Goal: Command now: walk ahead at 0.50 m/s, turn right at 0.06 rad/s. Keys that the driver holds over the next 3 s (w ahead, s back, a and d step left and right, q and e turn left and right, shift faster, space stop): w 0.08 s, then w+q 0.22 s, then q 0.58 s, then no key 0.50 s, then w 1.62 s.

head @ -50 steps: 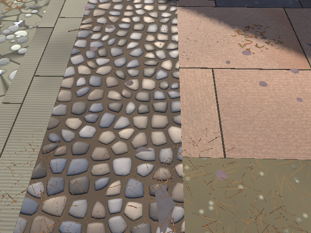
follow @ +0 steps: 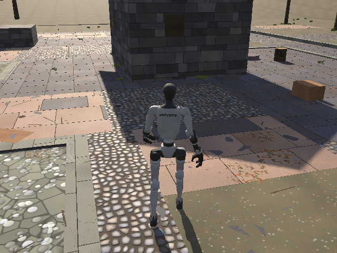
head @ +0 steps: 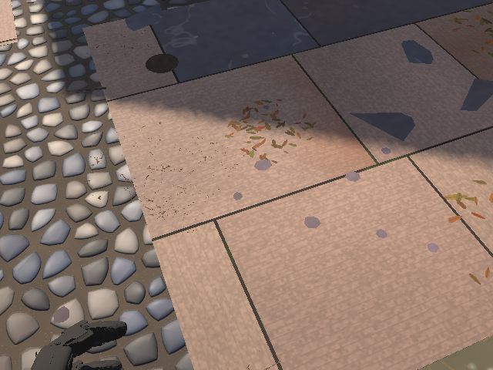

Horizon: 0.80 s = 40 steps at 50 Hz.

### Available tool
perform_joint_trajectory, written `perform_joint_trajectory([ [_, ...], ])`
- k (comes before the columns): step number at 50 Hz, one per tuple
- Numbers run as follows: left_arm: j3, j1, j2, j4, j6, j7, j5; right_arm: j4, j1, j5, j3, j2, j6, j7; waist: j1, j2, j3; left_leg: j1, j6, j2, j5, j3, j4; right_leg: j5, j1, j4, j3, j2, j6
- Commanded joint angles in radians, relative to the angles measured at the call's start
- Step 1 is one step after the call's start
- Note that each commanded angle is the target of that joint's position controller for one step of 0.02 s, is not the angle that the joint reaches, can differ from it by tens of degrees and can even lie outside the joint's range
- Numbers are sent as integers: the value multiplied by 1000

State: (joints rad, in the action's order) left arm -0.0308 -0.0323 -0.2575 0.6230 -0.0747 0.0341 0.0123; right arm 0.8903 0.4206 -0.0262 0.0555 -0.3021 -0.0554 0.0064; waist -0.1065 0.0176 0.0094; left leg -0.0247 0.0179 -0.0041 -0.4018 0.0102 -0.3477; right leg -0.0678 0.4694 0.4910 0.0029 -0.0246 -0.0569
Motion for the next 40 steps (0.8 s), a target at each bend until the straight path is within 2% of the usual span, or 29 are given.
perform_joint_trajectory([
  [1,-100,-397,-285,26,0,-23,-27,-98,-3,28,-7,-56,-21,-6,217,126,-315,498,-46,-46,366,21,-631,-26,-796,1,-374,-276,-183],
  [2,-94,-431,-266,45,7,-18,-8,-93,24,20,-17,-39,-40,-3,211,272,-392,707,-28,38,-165,-63,-843,-194,-878,-149,-708,-376,-272],
  [3,-72,-380,-204,42,6,-15,-3,-104,-42,-4,10,-133,-52,4,215,171,-255,808,-39,-24,-137,-110,-927,-293,-775,-182,-639,-345,-235],
  [4,-60,-318,-174,34,5,-15,-4,-123,-116,-13,11,-139,-57,7,195,123,-148,820,-49,-68,-48,-85,-910,-266,-646,-200,-507,-302,-204],
  [5,-51,-257,-147,33,2,-11,-12,-122,-143,-3,11,-125,-52,5,165,64,-77,787,-44,-100,26,-72,-856,-191,-518,-236,-405,-263,-187],
  [6,-44,-215,-118,32,-5,-9,-18,-115,-138,7,16,-118,-41,3,133,70,-44,734,-38,-128,80,-82,-806,-120,-429,-269,-334,-233,-172],
  [7,-44,-192,-112,36,-12,-7,-22,-105,-115,5,14,-98,-27,4,108,86,-33,679,-30,-139,114,-86,-788,-78,-366,-303,-283,-217,-167],
  [9,-49,-187,-117,58,-31,-8,-22,-97,-104,2,10,-64,-4,0,90,76,-17,657,-15,-135,168,-96,-763,7,-309,-347,-194,-211,-171],
  [12,-58,-215,-134,96,-42,-19,-32,-119,-172,5,14,-57,5,-4,101,39,16,728,-1,-119,308,-139,-650,100,-327,-371,-91,-210,-162],
  [15,-58,-217,-146,116,-40,-29,-27,-137,-241,8,10,-43,-3,11,121,34,32,704,-8,-99,475,-109,-474,138,-342,-383,18,-183,-126],
  [17,-58,-224,-154,132,-34,-39,-26,-165,-315,18,0,-20,-7,22,145,18,63,651,-14,-82,542,-54,-356,259,-331,-366,88,-172,-107],
  [19,-61,-254,-171,154,-18,-50,-20,-202,-371,23,-4,-12,-10,37,164,19,63,633,-22,-65,548,-16,-291,383,-381,-311,121,-185,-95],
  [21,-67,-264,-189,166,5,-59,-9,-230,-380,21,2,-28,-7,54,160,38,42,636,-39,-47,474,5,-256,480,-464,-237,131,-209,-81],
  [23,-75,-244,-212,160,27,-73,3,-242,-332,25,18,-62,-5,67,125,67,-2,578,-69,-5,354,41,-241,667,-521,-114,136,-220,-57],
  [24,-79,-230,-218,153,39,-82,5,-229,-256,26,33,-88,-4,69,86,73,-44,494,-87,26,318,59,-225,738,-522,-2,141,-212,-41],
  [25,-75,-214,-209,143,47,-87,7,-201,-137,26,56,-130,-7,60,24,43,-105,340,-117,61,394,61,-144,698,-481,180,163,-170,-8],
  [26,-63,-254,-184,127,41,-86,-14,-195,-52,29,81,-212,-3,38,-5,-78,-194,84,-178,-55,766,-111,-130,376,-289,463,172,-101,53],
  [27,-25,-395,-59,106,24,-63,-67,-222,-91,36,85,-294,6,19,120,-310,-320,-264,-379,-315,1231,-490,-242,-631,97,831,107,80,127],
  [28,-29,-375,-135,114,8,-43,-35,-259,-73,38,73,-242,10,21,48,-186,-514,-309,-466,-378,1023,-668,-144,-652,154,966,-106,94,122],
  [29,-43,-258,-179,89,7,-39,3,-277,-135,33,64,-194,15,22,28,-98,-400,-208,-414,-317,864,-548,-95,-553,206,942,-123,44,102],
  [30,-41,-204,-169,74,15,-49,1,-278,-195,15,55,-154,22,16,54,-29,-265,-64,-356,-263,723,-462,-60,-469,232,865,-102,9,101],
  [31,-44,-185,-168,79,29,-63,-12,-286,-236,8,46,-128,31,9,80,-6,-179,82,-325,-231,638,-416,-22,-423,207,796,-97,-17,107],
  [32,-49,-194,-173,73,44,-69,-18,-294,-258,19,45,-128,37,4,111,-39,-142,200,-313,-205,581,-397,10,-391,140,737,-102,-26,109],
  [33,-50,-209,-166,72,55,-71,-21,-303,-274,31,48,-132,41,2,131,-68,-125,276,-304,-180,564,-379,29,-375,87,688,-92,-18,112],
  [35,-43,-230,-134,79,60,-78,-26,-307,-279,38,56,-149,44,-5,142,-95,-134,334,-299,-152,625,-338,27,-353,42,578,-74,0,128],
  [37,-40,-212,-125,76,63,-82,-29,-307,-268,30,63,-167,51,-18,133,-97,-166,329,-290,-144,599,-343,14,-306,34,501,-82,11,143],
  [40,-41,-163,-124,64,71,-80,-22,-318,-282,20,65,-169,72,-35,117,-120,-165,351,-251,-113,341,-373,23,-225,14,404,-98,23,151],
])
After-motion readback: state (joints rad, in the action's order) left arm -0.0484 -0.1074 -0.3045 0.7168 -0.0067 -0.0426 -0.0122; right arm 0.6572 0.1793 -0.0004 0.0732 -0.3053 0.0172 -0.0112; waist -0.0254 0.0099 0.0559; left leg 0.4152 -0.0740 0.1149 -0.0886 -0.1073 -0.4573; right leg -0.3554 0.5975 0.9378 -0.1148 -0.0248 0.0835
